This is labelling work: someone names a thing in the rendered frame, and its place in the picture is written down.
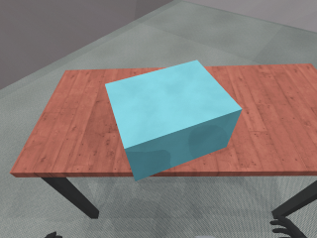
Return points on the robot right hand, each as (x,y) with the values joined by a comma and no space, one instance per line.
(290,229)

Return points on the carton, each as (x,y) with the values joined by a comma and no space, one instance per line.
(171,116)

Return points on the table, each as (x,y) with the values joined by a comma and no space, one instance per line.
(77,135)

